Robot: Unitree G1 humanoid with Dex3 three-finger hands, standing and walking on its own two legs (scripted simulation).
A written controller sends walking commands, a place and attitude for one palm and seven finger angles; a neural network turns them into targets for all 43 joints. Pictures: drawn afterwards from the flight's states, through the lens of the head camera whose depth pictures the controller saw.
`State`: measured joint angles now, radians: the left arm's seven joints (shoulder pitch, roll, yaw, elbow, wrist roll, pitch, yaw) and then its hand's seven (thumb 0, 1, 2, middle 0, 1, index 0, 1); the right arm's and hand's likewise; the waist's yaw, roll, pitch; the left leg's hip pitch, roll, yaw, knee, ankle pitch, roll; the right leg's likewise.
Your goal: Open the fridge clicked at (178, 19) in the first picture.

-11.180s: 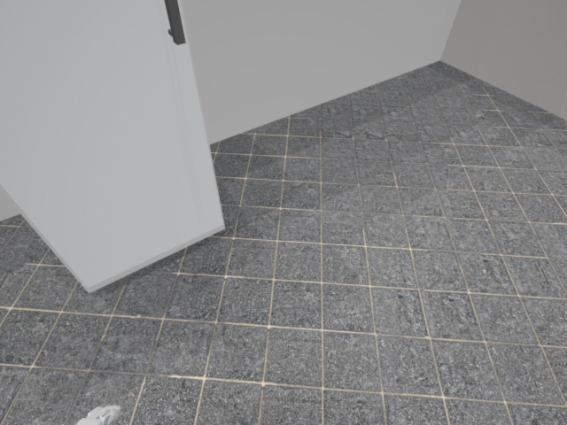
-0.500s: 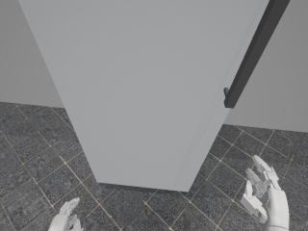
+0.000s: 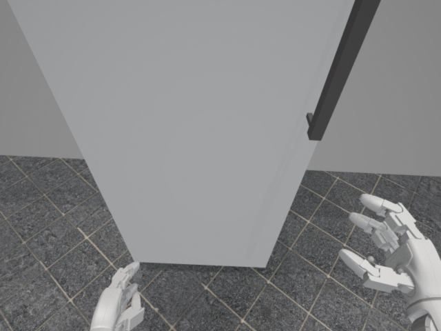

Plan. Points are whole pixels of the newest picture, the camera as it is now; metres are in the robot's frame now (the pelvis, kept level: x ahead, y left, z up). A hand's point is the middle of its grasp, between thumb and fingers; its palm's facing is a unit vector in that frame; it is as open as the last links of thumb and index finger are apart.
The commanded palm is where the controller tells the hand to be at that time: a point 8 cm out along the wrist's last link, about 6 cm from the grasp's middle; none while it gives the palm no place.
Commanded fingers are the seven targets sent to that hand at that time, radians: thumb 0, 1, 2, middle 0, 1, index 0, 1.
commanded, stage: raise the hand to about handle height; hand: right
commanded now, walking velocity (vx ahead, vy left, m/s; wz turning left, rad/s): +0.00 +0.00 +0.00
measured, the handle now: (335, 63) +0.47 -0.16 +0.28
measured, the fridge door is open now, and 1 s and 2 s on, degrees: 0 0 0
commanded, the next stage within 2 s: move the hooked fingers beside the handle in 1.38 s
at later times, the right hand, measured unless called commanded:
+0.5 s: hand out of the picture +0.26 -0.27 +0.21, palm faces +0.09 +0.99 -0.10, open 13.3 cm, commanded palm +0.22 -0.31 +0.22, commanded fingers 0.00 0.50 -0.30 0.30 1.20 0.30 1.20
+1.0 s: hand out of the picture +0.29 -0.30 +0.30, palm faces +0.09 +0.99 -0.14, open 14.0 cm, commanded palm +0.24 -0.33 +0.30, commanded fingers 0.00 0.50 -0.30 0.30 1.20 0.30 1.20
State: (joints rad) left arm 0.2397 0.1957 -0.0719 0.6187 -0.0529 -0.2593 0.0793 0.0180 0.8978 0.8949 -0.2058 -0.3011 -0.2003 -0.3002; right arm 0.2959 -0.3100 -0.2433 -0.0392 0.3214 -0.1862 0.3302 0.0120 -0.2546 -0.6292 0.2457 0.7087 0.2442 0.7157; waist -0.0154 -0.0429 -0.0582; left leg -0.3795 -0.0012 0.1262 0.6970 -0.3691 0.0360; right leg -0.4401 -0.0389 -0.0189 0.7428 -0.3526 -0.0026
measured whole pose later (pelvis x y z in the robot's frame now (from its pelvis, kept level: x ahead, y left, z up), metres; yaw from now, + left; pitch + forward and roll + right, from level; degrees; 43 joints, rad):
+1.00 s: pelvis +0.01 -0.01 +0.02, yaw -1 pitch -3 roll +0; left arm 0.17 0.29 -0.11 0.63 -0.12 -0.19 0.08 0.02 0.90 0.90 -0.20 -0.30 -0.20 -0.30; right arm -0.34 -0.62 -0.52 0.09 0.33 0.44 0.47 -0.01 0.50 -0.30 0.30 1.20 0.30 1.20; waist -0.06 -0.07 -0.04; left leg -0.12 0.02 0.12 0.44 -0.26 0.02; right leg -0.17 0.00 -0.03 0.46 -0.23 -0.02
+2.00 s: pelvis +0.02 -0.01 +0.02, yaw +0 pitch -3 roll +0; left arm 0.16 0.27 -0.10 0.63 -0.11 -0.18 0.09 0.02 0.90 0.90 -0.20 -0.30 -0.20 -0.30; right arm -0.39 -0.50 -0.42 0.07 0.29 0.43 0.37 -0.01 0.50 -0.30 0.30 1.20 0.30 1.20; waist -0.05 -0.07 -0.04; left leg -0.14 0.02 0.11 0.47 -0.29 0.02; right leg -0.17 0.00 -0.03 0.47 -0.25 -0.02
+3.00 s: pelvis +0.02 +0.00 +0.03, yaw +1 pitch -1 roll +0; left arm 0.21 0.28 -0.07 0.64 -0.11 -0.11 0.09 0.02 0.90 0.90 -0.20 -0.30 -0.20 -0.30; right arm -0.62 -0.44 -0.33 0.36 0.23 0.36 0.25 -0.01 0.50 -0.30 0.30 1.20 0.30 1.20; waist 0.00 -0.06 -0.05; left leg -0.15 0.01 0.10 0.45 -0.28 0.02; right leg -0.18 0.00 -0.05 0.44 -0.25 -0.01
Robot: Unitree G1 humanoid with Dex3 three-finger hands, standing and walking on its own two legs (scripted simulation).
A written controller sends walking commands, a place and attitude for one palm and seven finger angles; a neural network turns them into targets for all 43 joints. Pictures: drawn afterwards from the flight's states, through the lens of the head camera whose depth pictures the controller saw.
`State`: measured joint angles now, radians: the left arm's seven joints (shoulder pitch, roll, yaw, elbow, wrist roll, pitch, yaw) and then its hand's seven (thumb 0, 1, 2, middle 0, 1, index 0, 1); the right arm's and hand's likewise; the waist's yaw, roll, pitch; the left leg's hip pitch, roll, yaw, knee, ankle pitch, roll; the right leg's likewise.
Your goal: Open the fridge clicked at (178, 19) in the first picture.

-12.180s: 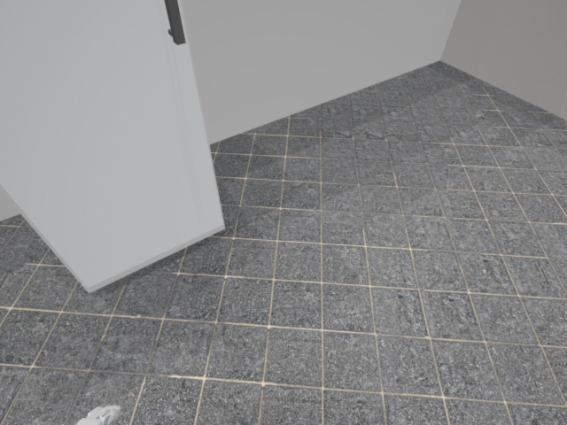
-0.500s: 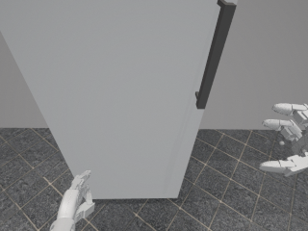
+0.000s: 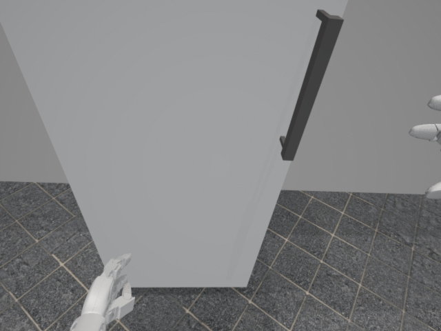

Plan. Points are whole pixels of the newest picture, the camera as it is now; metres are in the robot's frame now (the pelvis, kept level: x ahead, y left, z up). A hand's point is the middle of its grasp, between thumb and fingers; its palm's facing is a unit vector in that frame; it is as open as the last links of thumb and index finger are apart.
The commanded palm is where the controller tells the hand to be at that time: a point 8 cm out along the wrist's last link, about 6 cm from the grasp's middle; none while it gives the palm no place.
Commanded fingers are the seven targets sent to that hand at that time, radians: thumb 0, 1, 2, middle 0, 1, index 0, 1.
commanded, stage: raise the hand to about handle height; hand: right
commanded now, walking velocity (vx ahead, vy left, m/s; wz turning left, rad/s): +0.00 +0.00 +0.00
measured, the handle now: (302, 94) +0.47 -0.14 +0.25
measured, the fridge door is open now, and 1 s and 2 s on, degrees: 0 0 0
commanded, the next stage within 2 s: move the hooked fingers beside the handle in 0.38 s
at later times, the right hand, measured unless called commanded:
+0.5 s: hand (426, 155) +0.29 -0.27 +0.26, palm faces +0.08 +0.99 -0.14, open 14.0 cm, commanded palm +0.25 -0.31 +0.27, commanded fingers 0.00 0.50 -0.30 0.30 1.20 0.30 1.20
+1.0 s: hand (390, 139) +0.33 -0.24 +0.26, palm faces +0.04 +0.99 -0.11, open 14.0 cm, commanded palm +0.29 -0.29 +0.26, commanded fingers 0.00 0.50 -0.30 0.30 1.20 0.30 1.20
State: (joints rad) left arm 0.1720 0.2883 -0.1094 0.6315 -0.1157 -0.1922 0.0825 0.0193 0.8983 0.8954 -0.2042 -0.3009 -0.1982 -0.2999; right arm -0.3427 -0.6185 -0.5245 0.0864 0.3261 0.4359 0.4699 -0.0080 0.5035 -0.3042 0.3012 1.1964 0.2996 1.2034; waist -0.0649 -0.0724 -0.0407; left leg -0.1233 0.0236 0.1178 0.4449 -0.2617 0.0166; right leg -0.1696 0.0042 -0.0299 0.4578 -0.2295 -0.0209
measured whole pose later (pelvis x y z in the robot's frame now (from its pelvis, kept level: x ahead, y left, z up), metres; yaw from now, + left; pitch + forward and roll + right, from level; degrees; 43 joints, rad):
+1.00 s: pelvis +0.01 +0.00 +0.00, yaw +0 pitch -3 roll +0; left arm 0.16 0.27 -0.10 0.63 -0.11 -0.18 0.09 0.02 0.90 0.90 -0.20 -0.30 -0.20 -0.30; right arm -0.39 -0.50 -0.42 0.07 0.29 0.43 0.37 -0.01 0.50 -0.30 0.30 1.20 0.30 1.20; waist -0.05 -0.07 -0.04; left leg -0.14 0.02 0.11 0.47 -0.29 0.02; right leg -0.17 0.00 -0.03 0.47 -0.25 -0.02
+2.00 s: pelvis +0.02 +0.01 +0.00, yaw +1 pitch -1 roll +0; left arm 0.21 0.28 -0.07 0.64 -0.11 -0.11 0.09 0.02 0.90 0.90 -0.20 -0.30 -0.20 -0.30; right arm -0.62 -0.44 -0.33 0.36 0.23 0.36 0.25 -0.01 0.50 -0.30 0.30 1.20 0.30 1.20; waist 0.00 -0.06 -0.05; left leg -0.15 0.01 0.10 0.45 -0.28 0.02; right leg -0.18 0.00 -0.05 0.44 -0.25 -0.01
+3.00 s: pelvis +0.01 +0.01 +0.00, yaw +1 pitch -1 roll +0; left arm 0.21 0.28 -0.06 0.65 -0.11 -0.09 0.09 0.02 0.90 0.90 -0.20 -0.30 -0.20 -0.30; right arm -0.64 -0.41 -0.30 0.38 0.23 0.36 0.21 -0.01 0.50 -0.30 0.30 1.20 0.30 1.20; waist 0.00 -0.05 -0.05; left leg -0.14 0.01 0.09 0.44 -0.27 0.02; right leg -0.17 0.00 -0.05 0.43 -0.23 -0.01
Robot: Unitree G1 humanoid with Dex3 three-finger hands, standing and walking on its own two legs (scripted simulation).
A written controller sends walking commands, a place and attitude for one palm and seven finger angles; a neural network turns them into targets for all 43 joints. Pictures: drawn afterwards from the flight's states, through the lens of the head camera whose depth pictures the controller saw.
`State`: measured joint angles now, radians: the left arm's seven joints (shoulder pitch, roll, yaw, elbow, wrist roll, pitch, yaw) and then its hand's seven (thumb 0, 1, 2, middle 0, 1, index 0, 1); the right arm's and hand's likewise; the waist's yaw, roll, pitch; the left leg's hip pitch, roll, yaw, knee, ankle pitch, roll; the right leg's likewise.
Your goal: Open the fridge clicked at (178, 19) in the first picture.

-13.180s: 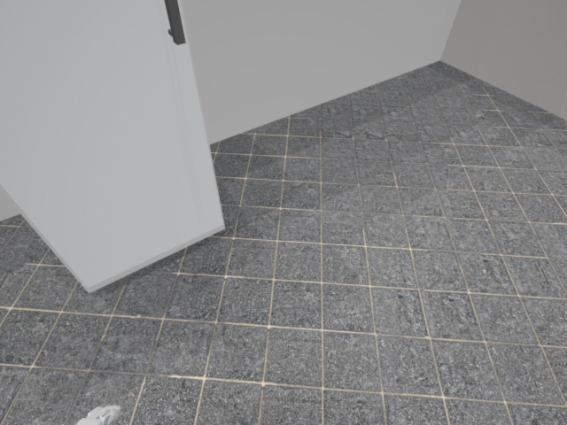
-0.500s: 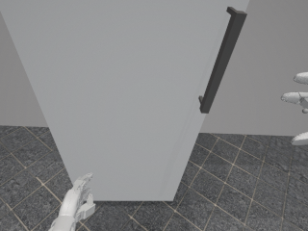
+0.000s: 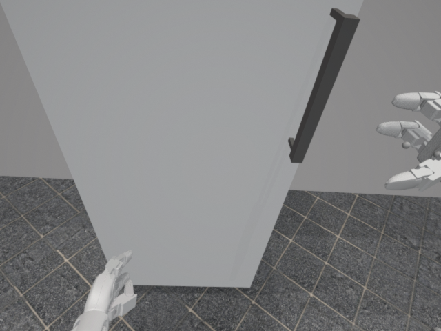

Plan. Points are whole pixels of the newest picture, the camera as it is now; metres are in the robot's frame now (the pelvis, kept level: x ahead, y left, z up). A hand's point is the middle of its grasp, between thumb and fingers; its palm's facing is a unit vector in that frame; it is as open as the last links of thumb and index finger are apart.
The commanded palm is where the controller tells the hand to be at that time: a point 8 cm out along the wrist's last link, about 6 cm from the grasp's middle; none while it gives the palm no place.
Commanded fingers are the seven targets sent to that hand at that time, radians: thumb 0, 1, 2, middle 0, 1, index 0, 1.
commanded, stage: move the hooked fingers beside the handle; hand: right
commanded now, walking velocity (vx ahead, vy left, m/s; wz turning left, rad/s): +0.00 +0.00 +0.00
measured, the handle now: (313, 95) +0.46 -0.15 +0.25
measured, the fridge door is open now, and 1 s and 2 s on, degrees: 0 0 0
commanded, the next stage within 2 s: feel for the door with the fingertips in 1.88 s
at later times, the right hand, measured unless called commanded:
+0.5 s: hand (375, 127) +0.37 -0.22 +0.25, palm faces +0.05 +1.00 -0.07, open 14.0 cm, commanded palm +0.33 -0.27 +0.26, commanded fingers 0.00 0.50 -0.30 0.30 1.20 0.30 1.20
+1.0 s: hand (355, 117) +0.40 -0.20 +0.25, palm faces +0.02 +1.00 -0.04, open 14.0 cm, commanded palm +0.37 -0.25 +0.25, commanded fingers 0.00 0.50 -0.30 0.30 1.20 0.30 1.20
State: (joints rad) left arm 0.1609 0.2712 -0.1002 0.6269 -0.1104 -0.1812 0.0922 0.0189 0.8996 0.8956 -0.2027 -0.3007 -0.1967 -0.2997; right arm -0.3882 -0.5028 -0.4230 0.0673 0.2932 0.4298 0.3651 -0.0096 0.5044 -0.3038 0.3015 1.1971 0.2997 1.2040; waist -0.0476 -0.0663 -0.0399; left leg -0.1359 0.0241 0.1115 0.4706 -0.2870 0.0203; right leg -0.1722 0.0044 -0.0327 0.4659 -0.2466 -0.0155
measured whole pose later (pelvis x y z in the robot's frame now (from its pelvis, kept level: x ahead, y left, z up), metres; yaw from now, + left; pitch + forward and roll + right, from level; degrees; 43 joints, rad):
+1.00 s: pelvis +0.01 +0.00 +0.00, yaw +1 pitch -1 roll +0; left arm 0.21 0.28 -0.07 0.64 -0.11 -0.11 0.09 0.02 0.90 0.90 -0.20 -0.30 -0.20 -0.30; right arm -0.62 -0.44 -0.33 0.36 0.23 0.36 0.25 -0.01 0.50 -0.30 0.30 1.20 0.30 1.20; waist 0.00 -0.06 -0.05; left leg -0.15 0.01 0.10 0.45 -0.28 0.02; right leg -0.18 0.00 -0.05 0.44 -0.25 -0.01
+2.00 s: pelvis +0.00 +0.00 +0.00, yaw +1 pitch -1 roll +0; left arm 0.21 0.28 -0.06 0.65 -0.11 -0.09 0.09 0.02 0.90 0.90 -0.20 -0.30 -0.20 -0.30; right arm -0.64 -0.41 -0.30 0.38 0.23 0.36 0.21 -0.01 0.50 -0.30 0.30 1.20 0.30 1.20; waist 0.00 -0.05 -0.05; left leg -0.14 0.01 0.09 0.44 -0.27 0.02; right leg -0.17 0.00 -0.05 0.43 -0.23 -0.01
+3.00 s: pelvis +0.00 +0.01 +0.00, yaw +1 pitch -2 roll +0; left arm 0.21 0.26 -0.06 0.67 -0.10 -0.06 0.09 0.02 0.90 0.90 -0.20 -0.30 -0.20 -0.30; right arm -0.75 -0.36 -0.25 0.47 0.20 0.37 0.10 -0.01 0.50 -0.30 0.30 1.20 0.30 1.20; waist 0.01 -0.05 -0.04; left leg -0.15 0.00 0.09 0.43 -0.26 0.03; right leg -0.17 -0.01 -0.05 0.43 -0.22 -0.01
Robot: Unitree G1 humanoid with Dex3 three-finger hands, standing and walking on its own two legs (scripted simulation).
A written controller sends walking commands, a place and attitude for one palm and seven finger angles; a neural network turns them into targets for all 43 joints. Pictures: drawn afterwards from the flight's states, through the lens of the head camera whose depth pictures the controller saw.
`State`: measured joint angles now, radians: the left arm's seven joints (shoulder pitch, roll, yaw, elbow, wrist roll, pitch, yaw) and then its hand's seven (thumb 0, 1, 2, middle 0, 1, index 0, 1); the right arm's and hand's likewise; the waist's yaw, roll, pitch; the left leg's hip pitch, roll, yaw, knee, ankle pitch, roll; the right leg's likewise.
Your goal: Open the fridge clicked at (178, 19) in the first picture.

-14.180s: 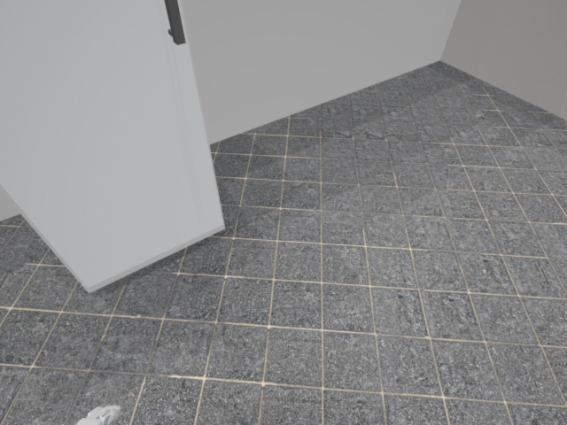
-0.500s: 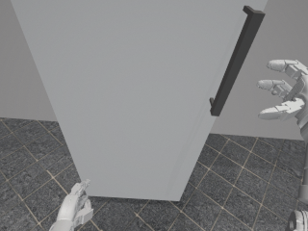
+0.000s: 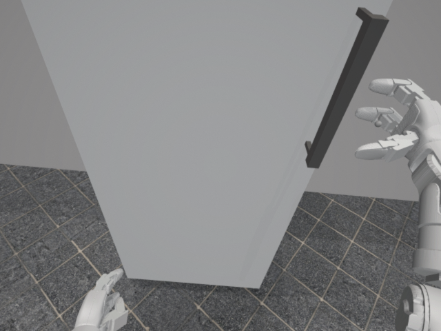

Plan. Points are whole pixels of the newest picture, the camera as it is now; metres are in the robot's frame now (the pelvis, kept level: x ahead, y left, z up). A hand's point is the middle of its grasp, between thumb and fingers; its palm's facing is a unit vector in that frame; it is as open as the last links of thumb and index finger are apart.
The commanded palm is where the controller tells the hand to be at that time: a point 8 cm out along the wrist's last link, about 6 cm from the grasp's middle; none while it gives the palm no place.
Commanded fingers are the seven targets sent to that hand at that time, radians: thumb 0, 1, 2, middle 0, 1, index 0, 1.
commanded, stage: move the hooked fingers beside the handle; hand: right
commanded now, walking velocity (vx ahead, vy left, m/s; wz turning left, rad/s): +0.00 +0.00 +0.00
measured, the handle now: (334, 98) +0.45 -0.16 +0.25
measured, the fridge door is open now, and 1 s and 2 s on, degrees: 0 0 0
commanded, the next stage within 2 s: feel for the door with the fingertips in 0.88 s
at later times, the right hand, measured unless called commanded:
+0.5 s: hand (371, 121) +0.38 -0.20 +0.25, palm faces +0.05 +1.00 -0.04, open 14.0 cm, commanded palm +0.36 -0.25 +0.25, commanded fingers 0.00 0.50 -0.30 0.30 1.20 0.30 1.20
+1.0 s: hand (371, 123) +0.38 -0.20 +0.25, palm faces +0.03 +1.00 -0.03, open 14.0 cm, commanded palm +0.35 -0.25 +0.25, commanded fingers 0.00 0.50 -0.30 0.30 1.20 0.30 1.20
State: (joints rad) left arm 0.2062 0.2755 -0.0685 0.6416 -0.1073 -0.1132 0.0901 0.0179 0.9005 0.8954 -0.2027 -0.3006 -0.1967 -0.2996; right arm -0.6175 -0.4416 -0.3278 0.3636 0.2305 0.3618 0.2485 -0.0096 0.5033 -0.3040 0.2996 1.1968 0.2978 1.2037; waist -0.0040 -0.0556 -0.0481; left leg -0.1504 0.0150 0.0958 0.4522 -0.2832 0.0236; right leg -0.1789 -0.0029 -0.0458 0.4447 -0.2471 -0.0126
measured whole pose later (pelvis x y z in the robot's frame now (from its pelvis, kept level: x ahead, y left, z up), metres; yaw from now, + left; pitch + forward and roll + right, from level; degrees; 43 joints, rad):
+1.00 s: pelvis -0.01 +0.00 +0.00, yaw +0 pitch -1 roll +0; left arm 0.21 0.28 -0.06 0.65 -0.11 -0.09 0.09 0.02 0.90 0.90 -0.20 -0.30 -0.20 -0.30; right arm -0.64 -0.41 -0.30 0.38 0.23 0.36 0.21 -0.01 0.50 -0.30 0.30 1.20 0.30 1.20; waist 0.00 -0.05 -0.05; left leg -0.14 0.01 0.09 0.44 -0.27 0.02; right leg -0.17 0.00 -0.05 0.43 -0.23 -0.01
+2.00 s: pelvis -0.01 +0.00 +0.00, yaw +0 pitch -2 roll +0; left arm 0.21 0.26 -0.06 0.67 -0.10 -0.06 0.09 0.02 0.90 0.90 -0.20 -0.30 -0.20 -0.30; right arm -0.75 -0.36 -0.25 0.47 0.20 0.37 0.10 -0.01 0.50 -0.30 0.30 1.20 0.30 1.20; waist 0.01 -0.05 -0.04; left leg -0.15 0.00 0.09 0.43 -0.26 0.03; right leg -0.17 -0.01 -0.05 0.43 -0.22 -0.01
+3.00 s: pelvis +0.00 +0.00 +0.00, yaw +1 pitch -1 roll +0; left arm 0.18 0.24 -0.07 0.64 -0.09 -0.02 0.07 0.02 0.90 0.90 -0.20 -0.30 -0.20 -0.30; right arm -0.68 -0.27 -0.20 0.31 0.20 0.43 0.04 -0.01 0.50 -0.30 0.30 1.20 0.30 1.20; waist 0.00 -0.05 -0.05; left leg -0.14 0.01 0.08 0.44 -0.27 0.02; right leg -0.17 0.00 -0.05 0.43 -0.24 -0.02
